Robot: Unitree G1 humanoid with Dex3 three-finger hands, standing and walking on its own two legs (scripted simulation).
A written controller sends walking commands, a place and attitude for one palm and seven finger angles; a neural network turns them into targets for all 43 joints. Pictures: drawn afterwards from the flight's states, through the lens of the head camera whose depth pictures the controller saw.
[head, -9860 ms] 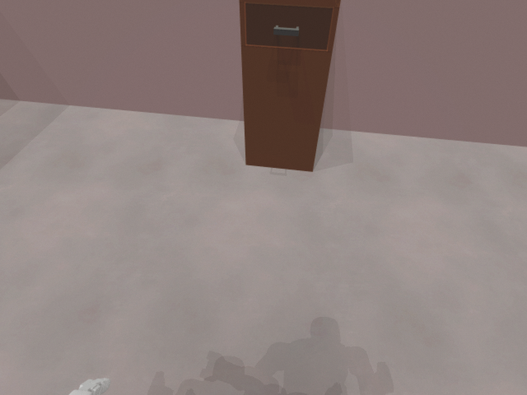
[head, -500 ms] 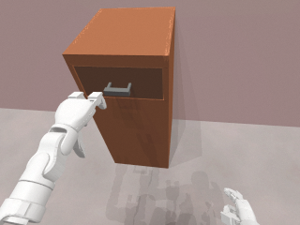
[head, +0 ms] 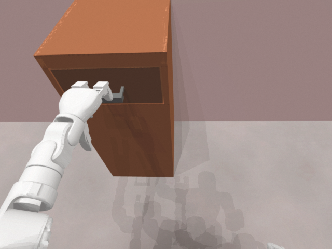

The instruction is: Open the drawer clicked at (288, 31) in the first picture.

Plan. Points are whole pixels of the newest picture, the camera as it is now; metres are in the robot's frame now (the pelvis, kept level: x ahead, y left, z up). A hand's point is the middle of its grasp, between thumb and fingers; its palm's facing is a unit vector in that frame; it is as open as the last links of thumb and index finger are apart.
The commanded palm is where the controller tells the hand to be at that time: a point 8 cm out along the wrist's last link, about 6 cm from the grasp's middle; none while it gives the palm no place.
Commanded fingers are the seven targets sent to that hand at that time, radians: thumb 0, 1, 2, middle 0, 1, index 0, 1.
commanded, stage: move the hooked fingers above the handle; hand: left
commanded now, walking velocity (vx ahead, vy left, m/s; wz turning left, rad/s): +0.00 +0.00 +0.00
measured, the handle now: (108, 93) +0.57 +0.23 +0.01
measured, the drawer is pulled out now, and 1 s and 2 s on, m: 0.00 0.00 0.00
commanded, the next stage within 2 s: lower the fingers behind the handle in 1.90 s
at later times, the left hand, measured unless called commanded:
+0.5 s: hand (101, 97) +0.48 +0.21 +0.08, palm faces +0.00 -0.03 -1.00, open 13.8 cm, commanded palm +0.47 +0.23 +0.13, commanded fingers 0.00 -0.50 0.30 -0.30 -1.20 -0.30 -1.20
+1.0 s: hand (111, 90) +0.53 +0.20 +0.06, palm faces +0.02 -0.01 -1.00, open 13.8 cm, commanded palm +0.51 +0.23 +0.12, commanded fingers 0.00 -0.50 0.30 -0.30 -1.20 -0.30 -1.20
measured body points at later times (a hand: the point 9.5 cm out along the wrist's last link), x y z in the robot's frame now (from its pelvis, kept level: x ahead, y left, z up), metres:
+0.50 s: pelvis +0.01 +0.00 -0.01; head +0.09 -0.01 +0.43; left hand +0.48 +0.21 +0.13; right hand +0.08 -0.27 -0.14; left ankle -0.03 +0.13 -0.74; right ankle +0.02 -0.13 -0.74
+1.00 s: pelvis +0.01 +0.01 -0.02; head +0.11 -0.01 +0.42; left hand +0.52 +0.19 +0.12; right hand +0.00 -0.27 -0.15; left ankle -0.03 +0.13 -0.74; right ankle +0.02 -0.13 -0.74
